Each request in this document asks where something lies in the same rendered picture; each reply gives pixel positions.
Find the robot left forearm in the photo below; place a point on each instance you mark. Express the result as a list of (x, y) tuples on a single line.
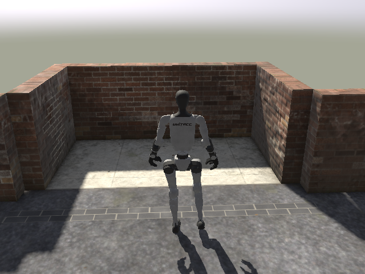
[(154, 149)]

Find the robot right forearm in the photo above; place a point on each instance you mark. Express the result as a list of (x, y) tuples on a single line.
[(211, 151)]

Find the robot left hand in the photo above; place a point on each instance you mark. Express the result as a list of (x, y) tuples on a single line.
[(157, 158)]

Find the robot right foot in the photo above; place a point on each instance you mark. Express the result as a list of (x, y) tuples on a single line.
[(201, 224)]

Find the robot right hand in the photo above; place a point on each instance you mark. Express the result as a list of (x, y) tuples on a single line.
[(210, 161)]

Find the humanoid robot torso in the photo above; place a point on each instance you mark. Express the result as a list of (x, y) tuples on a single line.
[(182, 131)]

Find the left robot upper arm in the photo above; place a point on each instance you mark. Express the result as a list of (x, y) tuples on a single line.
[(161, 129)]

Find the right robot upper arm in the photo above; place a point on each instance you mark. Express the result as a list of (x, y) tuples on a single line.
[(203, 129)]

